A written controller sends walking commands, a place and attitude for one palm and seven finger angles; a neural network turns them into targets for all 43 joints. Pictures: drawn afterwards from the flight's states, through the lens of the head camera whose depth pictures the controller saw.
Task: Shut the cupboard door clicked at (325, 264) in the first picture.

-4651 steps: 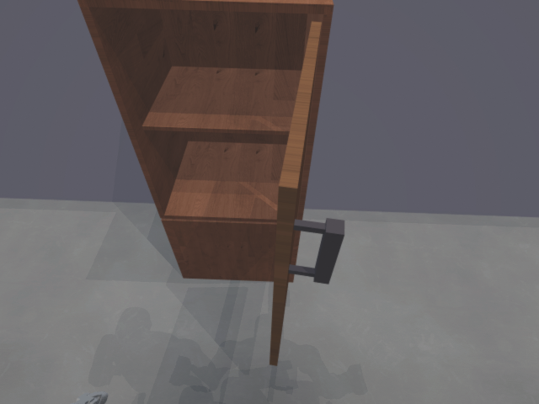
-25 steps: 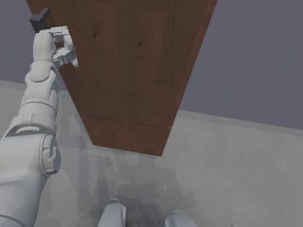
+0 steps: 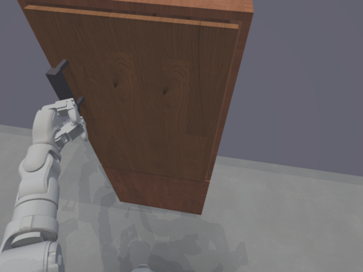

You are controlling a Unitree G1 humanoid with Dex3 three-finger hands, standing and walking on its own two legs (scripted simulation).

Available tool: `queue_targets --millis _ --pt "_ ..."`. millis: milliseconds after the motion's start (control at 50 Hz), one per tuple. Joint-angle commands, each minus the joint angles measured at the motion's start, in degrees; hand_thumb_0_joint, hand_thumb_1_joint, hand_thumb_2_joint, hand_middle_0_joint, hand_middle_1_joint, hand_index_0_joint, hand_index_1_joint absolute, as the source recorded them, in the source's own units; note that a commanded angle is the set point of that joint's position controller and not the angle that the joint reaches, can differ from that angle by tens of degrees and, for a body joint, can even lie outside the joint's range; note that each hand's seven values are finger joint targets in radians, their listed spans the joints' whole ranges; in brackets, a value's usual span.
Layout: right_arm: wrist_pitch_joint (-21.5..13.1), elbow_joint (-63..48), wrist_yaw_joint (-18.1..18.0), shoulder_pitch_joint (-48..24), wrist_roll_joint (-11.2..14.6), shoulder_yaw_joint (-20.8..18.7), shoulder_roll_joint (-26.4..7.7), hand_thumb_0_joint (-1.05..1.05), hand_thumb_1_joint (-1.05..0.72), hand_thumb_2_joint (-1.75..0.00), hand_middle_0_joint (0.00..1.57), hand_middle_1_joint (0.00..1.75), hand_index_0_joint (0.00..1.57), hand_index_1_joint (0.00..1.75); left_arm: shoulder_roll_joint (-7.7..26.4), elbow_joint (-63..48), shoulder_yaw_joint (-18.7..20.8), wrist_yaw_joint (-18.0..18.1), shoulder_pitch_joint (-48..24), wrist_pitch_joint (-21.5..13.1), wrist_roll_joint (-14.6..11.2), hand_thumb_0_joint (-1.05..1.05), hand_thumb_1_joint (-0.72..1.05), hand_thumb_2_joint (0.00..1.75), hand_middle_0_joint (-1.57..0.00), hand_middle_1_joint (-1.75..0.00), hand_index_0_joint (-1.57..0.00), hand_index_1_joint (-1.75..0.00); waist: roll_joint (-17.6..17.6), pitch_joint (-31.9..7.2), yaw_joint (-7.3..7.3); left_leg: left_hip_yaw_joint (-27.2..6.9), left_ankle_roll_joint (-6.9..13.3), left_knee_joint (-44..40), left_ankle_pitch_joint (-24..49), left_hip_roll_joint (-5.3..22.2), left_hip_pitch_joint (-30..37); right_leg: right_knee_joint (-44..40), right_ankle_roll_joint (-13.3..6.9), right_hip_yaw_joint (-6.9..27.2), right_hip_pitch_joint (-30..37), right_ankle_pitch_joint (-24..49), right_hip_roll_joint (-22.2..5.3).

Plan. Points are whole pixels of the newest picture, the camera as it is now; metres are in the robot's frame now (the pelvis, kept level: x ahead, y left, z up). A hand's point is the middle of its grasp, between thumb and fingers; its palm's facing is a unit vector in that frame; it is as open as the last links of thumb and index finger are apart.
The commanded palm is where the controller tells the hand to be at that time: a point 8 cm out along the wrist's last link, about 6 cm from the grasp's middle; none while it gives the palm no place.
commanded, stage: pull the fist back off the door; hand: left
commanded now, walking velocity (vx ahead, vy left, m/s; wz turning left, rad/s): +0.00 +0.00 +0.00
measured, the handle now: (69, 88) +0.51 +0.28 +0.12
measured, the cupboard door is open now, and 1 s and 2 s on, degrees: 0 0 0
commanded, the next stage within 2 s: draw the hand back to the body in 0.14 s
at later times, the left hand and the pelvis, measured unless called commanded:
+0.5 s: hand (72, 136) +0.35 +0.22 +0.14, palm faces +0.07 -1.00 -0.03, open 3.1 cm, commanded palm +0.31 +0.26 +0.14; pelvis +0.01 +0.00 +0.01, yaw +1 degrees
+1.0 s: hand (25, 176) +0.25 +0.25 +0.16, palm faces +0.37 -0.89 -0.27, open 3.2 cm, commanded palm +0.21 +0.29 +0.18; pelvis +0.00 +0.00 +0.03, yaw +1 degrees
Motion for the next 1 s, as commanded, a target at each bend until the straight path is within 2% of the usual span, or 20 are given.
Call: queue_targets --millis 0,40,80,160,200,240,300,340,380,440,460,520,640,660,740,760,780,800,860,980 --pt "-3.7 -7.81 -0.77 -3.32 -0.18 -2.56 -6.62 0.0 -0.9 -0.9 0.2 0.3 0.2 0.3 10.08 -21.77 -0.91 0.35 -17.69 -2.93 -1.89 0.0 0.9 0.9 -1.3 -1.5 -1.3 -1.5 5.71 -18.58 0.42 2.73 3.92 -3.38 16.45 -3.27 25.79 -6.43 -0.86 -3.02 -1.57 28.95 1.85" --pt "-4.07 -8.7 -0.49 -5.03 -0.14 -2.37 -6.18 0.0 -0.9 -0.9 0.2 0.3 0.2 0.3 7.74 -25.8 -2.38 0.75 -14.4 -2.66 -2.2 0.0 0.9 0.9 -1.3 -1.5 -1.3 -1.5 5.5 -18.83 0.94 2.39 3.59 -3.76 18.16 -3.3 27.18 -6.01 -1.0 -3.61 -0.83 29.83 1.76" --pt "-4.33 -8.81 -0.58 -6.13 -0.05 -1.98 -6.34 0.0 -0.9 -0.9 0.2 0.3 0.2 0.3 7.74 -26.93 -2.34 1.66 -15.71 -1.99 -2.2 0.0 0.9 0.9 -1.3 -1.5 -1.3 -1.5 4.15 -17.32 0.33 2.25 3.59 -3.82 18.46 -3.38 27.08 -6.02 -0.82 -3.65 -1.32 30.38 1.66" --pt "-4.24 -8.91 -0.78 -7.8 -0.24 -1.57 -6.4 0.0 -0.9 -0.9 0.2 0.3 0.2 0.3 5.54 -25.5 -3.75 3.19 -14.98 -0.05 -1.61 0.0 0.9 0.9 -1.3 -1.5 -1.3 -1.5 -0.55 -12.92 0.34 1.86 3.51 -4.67 16.43 -3.38 25.41 -6.82 -0.83 -4.0 -1.29 28.24 1.32" --pt "-4.05 -9.06 -0.74 -8.92 -0.33 -1.16 -6.03 0.0 -0.9 -0.9 0.2 0.3 0.2 0.3 3.6 -24.18 -5.76 3.6 -16.41 1.06 -0.68 0.0 0.9 0.9 -1.3 -1.5 -1.3 -1.5 -0.03 -11.98 0.01 1.71 3.19 -5.12 14.74 -3.27 25.47 -6.99 -0.78 -4.05 -2.62 26.27 1.0" --pt "-3.69 -8.87 -0.86 -9.45 -0.37 -0.81 -6.12 0.0 -0.9 -0.9 0.2 0.3 0.2 0.3 4.16 -21.99 -5.59 3.72 -18.41 1.87 -0.17 0.0 0.9 0.9 -1.3 -1.5 -1.3 -1.5 -0.4 -10.9 -0.24 1.61 3.05 -5.5 12.51 -3.29 24.71 -7.66 -0.81 -3.82 -3.15 24.19 0.76" --pt "-3.23 -10.32 -1.02 -10.74 -0.52 -0.46 -6.13 0.0 -0.9 -0.9 0.2 0.3 0.2 0.3 8.36 -24.07 -1.49 3.36 -14.66 2.12 -0.21 0.0 0.9 0.9 -1.3 -1.5 -1.3 -1.5 0.63 -15.31 2.24 1.84 3.0 -6.01 14.13 -3.48 25.67 -7.47 -1.29 -3.43 1.12 25.63 0.44" --pt "-3.31 -11.58 -0.83 -11.71 -0.51 -0.25 -5.65 0.0 -0.9 -0.9 0.2 0.3 0.2 0.3 7.71 -28.34 -1.9 2.67 -12.63 1.94 -0.53 0.0 0.9 0.9 -1.3 -1.5 -1.3 -1.5 3.54 -18.46 3.07 1.96 2.82 -6.15 16.63 -3.48 28.41 -7.21 -1.57 -3.56 2.72 27.31 0.55" --pt "-3.59 -12.49 -0.74 -12.3 -0.37 0.04 -5.45 0.0 -0.9 -0.9 0.2 0.3 0.2 0.3 7.67 -31.49 -1.35 2.17 -8.11 2.03 -1.6 0.0 0.9 0.9 -1.3 -1.5 -1.3 -1.5 3.29 -19.9 3.72 2.11 2.94 -6.57 17.87 -3.39 28.83 -7.45 -1.44 -3.66 4.67 28.85 0.62" --pt "-3.76 -12.39 -0.97 -13.06 -0.03 0.17 -5.34 0.0 -0.9 -0.9 0.2 0.3 0.2 0.3 7.73 -32.6 -0.8 1.4 -5.8 3.09 -2.86 0.0 0.9 0.9 -1.3 -1.5 -1.3 -1.5 0.61 -14.77 3.26 2.34 3.03 -7.88 14.81 -3.31 26.75 -8.98 -1.14 -3.92 4.39 27.01 0.98" --pt "-3.95 -12.6 -1.16 -13.16 -0.02 0.24 -5.54 0.0 -0.9 -0.9 0.2 0.3 0.2 0.3 8.32 -32.2 0.26 1.2 -2.86 3.73 -3.51 0.0 0.9 0.9 -1.3 -1.5 -1.3 -1.5 -1.2 -13.38 3.88 2.36 3.27 -8.32 13.8 -3.45 25.47 -9.59 -1.05 -3.91 5.35 26.4 0.99" --pt "-4.33 -12.74 -1.5 -14.28 0.46 0.42 -5.46 0.0 -0.9 -0.9 0.2 0.3 0.2 0.3 6.84 -34.43 -1.02 0.55 -1.8 5.49 -3.97 0.0 0.9 0.9 -1.3 -1.5 -1.3 -1.5 -1.15 -9.54 3.59 2.45 3.24 -10.04 10.23 -3.58 24.7 -10.99 -0.76 -3.97 3.76 22.76 0.92" --pt "-5.82 -12.79 -2.42 -15.48 0.54 0.37 -5.5 0.0 -0.9 -0.9 0.2 0.3 0.2 0.3 8.52 -41.41 0.51 -0.06 1.69 7.14 -4.9 0.0 0.9 0.9 -1.3 -1.5 -1.3 -1.5 0.75 -9.06 4.04 2.31 3.38 -11.53 7.36 -3.84 26.3 -12.87 -0.7 -3.57 4.1 18.23 0.79" --pt "-6.19 -12.8 -2.63 -15.53 0.49 0.25 -5.7 0.0 -0.9 -0.9 0.2 0.3 0.2 0.3 10.39 -42.65 2.44 0.08 3.87 6.8 -5.36 0.0 0.9 0.9 -1.27 -1.47 -1.27 -1.47 -0.28 -10.13 4.42 2.51 3.65 -11.22 8.04 -3.85 26.58 -13.22 -0.56 -3.18 5.33 18.79 0.81" --pt "-7.51 -12.85 -2.83 -16.68 0.59 0.6 -5.29 0.0 -0.9 -0.9 0.2 0.3 0.2 0.3 10.4 -46.43 3.17 -0.63 7.09 6.5 -6.2 0.0 0.9 0.9 -1.16 -1.35 -1.16 -1.35 1.89 -9.12 4.89 2.63 3.37 -12.22 6.62 -3.96 27.3 -13.75 -0.63 -3.15 4.98 16.69 0.73" --pt "-6.99 -12.52 -3.34 -17.41 -0.19 0.22 -4.28 0.0 -0.9 -0.9 0.2 0.3 0.2 0.3 14.05 -49.36 2.83 7.23 9.63 4.56 1.9 0.0 0.9 0.9 -1.13 -1.32 -1.13 -1.32 1.43 -3.79 5.26 3.94 3.56 -13.15 5.41 -4.41 27.15 -19.45 -0.88 -0.74 2.98 15.0 -0.57" --pt "-6.74 -12.22 -3.64 -18.04 -0.51 0.67 -3.54 0.0 -0.9 -0.9 0.2 0.3 0.2 0.3 8.85 -49.87 0.36 10.96 13.66 3.96 3.07 0.0 0.9 0.9 -1.11 -1.29 -1.11 -1.29 1.14 -1.86 4.34 4.01 3.55 -13.87 4.69 -4.28 28.07 -20.28 -0.81 -1.44 2.61 13.62 -0.81" --pt "-6.56 -12.15 -3.72 -17.93 -0.63 0.61 -3.71 0.0 -0.9 -0.9 0.2 0.3 0.2 0.3 7.57 -49.27 -0.12 12.8 18.29 4.42 3.42 0.0 0.9 0.9 -1.08 -1.26 -1.08 -1.26 -0.7 0.04 4.43 3.71 3.5 -14.47 3.28 -3.98 27.38 -20.43 -0.66 -1.96 2.41 11.83 -0.9" --pt "-5.58 -11.4 -3.78 -18.33 -1.07 0.07 -4.28 0.0 -0.9 -0.9 0.2 0.3 0.2 0.3 8.93 -51.69 0.81 16.63 21.47 3.6 5.63 0.0 0.9 0.9 -1.0 -1.17 -1.0 -1.17 -4.2 -0.25 4.59 4.29 3.81 -15.98 3.37 -3.58 28.99 -22.61 -0.51 -1.9 4.82 11.02 -0.73" --pt "-5.33 -10.69 -3.79 -19.27 -1.63 0.31 -3.7 0.0 -0.9 -0.9 0.2 0.3 0.2 0.3 8.97 -57.93 0.72 19.92 21.97 1.77 8.04 0.0 0.9 0.9 -0.83 -0.99 -0.83 -0.99 1.82 -1.29 4.72 4.73 3.65 -19.58 4.92 -3.33 33.75 -23.49 -0.92 -2.21 8.52 12.5 -0.83"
